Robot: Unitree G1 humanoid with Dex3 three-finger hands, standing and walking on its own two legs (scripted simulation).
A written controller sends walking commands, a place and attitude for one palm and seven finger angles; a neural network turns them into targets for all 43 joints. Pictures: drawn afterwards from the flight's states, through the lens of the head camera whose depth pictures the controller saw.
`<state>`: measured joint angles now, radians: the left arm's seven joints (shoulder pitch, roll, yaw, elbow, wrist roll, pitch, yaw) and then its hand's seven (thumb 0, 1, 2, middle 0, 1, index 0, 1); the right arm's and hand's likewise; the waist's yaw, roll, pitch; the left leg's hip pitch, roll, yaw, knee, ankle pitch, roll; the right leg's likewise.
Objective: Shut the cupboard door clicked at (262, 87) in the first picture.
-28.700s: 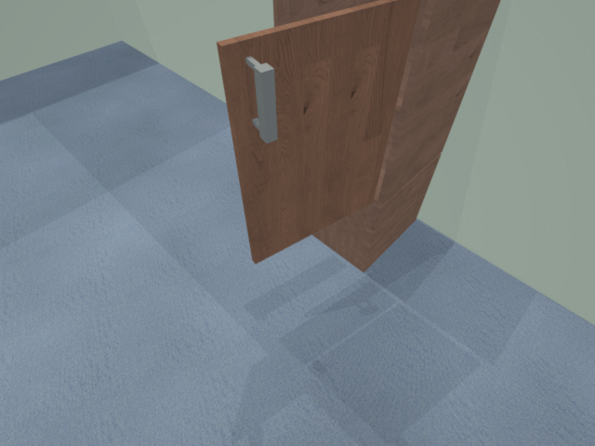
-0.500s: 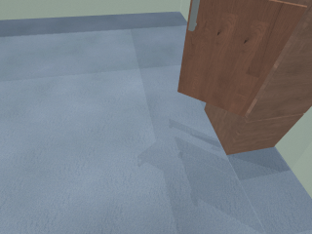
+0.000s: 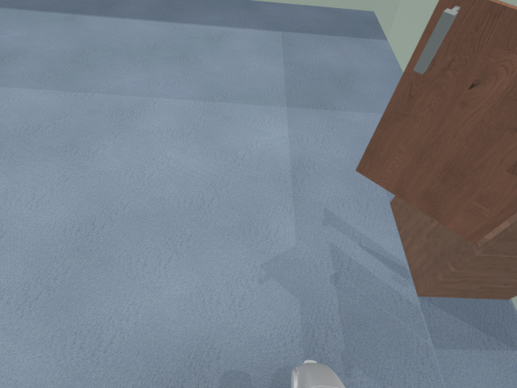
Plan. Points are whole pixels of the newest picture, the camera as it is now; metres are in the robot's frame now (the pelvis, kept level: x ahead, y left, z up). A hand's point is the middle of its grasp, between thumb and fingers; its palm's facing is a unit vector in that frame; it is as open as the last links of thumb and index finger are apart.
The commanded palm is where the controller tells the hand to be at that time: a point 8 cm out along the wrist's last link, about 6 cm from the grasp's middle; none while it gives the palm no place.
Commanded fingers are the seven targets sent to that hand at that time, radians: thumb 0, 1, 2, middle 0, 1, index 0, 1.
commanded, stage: turn to face it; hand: left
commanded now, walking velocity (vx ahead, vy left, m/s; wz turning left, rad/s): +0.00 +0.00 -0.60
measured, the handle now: (437, 40) +0.80 -0.37 +0.15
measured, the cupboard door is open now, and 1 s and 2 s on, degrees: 49 49 49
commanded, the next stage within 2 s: take the last steps up to it in 1.06 s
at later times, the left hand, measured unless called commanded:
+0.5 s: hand (186, 348) +0.21 +0.13 -0.18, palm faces -0.19 -0.96 -0.22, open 7.4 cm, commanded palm none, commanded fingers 0.00 0.90 0.90 -0.20 -0.30 -0.20 -0.30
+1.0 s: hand (212, 246) +0.41 +0.11 -0.16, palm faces -0.49 -0.81 -0.31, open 7.4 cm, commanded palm none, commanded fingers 0.00 0.90 0.90 -0.20 -0.30 -0.20 -0.30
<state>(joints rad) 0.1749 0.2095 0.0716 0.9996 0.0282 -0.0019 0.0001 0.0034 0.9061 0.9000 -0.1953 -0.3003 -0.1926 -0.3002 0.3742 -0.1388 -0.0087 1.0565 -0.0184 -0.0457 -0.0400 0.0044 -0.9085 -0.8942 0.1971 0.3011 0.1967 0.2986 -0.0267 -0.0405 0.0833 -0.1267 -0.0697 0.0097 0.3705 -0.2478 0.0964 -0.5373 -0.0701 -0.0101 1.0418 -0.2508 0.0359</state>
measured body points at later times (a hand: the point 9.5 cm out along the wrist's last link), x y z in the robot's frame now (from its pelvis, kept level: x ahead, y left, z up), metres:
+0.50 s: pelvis +0.13 -0.04 -0.01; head +0.20 -0.06 +0.43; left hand +0.22 +0.18 -0.16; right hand +0.16 -0.30 -0.16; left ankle +0.15 +0.11 -0.69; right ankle +0.15 -0.13 -0.75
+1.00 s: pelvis +0.19 -0.03 -0.02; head +0.23 -0.07 +0.42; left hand +0.44 +0.15 -0.14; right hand +0.11 -0.28 -0.17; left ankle +0.22 +0.12 -0.72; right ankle +0.13 -0.13 -0.75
